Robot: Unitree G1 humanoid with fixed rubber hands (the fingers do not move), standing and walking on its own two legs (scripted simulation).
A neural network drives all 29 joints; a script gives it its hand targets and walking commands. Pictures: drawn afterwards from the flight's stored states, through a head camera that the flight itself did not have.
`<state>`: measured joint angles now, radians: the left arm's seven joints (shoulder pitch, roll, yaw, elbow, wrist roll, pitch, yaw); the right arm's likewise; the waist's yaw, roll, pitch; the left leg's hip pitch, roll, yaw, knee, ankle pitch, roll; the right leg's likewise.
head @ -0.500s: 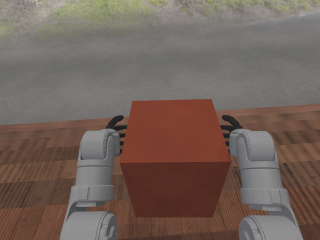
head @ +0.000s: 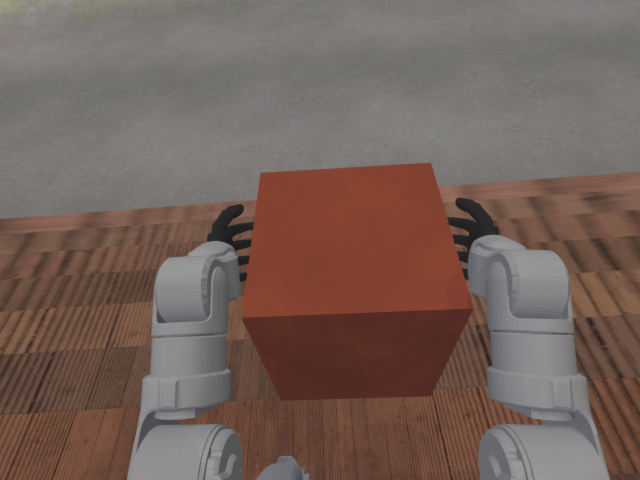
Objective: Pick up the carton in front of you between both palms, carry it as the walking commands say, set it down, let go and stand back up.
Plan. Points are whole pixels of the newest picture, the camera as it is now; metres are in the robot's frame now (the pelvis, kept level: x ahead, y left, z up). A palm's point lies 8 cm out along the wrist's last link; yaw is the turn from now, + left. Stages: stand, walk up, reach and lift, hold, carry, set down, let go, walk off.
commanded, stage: carry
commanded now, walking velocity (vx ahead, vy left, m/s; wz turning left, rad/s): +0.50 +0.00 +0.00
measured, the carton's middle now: (350, 290) +0.36 +0.01 +0.04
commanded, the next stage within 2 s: none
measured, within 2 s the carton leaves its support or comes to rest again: neither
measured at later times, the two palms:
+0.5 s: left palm (279, 143) +0.62 +0.13 +0.09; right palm (466, 145) +0.60 -0.16 +0.09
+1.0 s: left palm (308, 138) +0.90 +0.13 -0.10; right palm (427, 135) +0.92 -0.17 -0.11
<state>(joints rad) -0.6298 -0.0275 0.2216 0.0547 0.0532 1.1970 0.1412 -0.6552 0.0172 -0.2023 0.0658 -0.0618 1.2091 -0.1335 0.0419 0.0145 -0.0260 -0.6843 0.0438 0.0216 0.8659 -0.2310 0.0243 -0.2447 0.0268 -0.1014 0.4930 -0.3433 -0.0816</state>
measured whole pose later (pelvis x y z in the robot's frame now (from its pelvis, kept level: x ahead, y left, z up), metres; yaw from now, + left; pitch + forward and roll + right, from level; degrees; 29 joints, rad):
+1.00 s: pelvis +0.57 -0.04 -0.18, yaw -1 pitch +4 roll +0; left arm -0.55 -0.03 0.16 0.14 0.02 1.07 0.12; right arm -0.51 0.05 -0.22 0.05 -0.10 1.12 -0.12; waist 0.11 0.04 0.00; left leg -0.66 0.00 0.03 0.63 0.27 0.06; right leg -0.29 0.12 -0.08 0.97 -0.75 -0.14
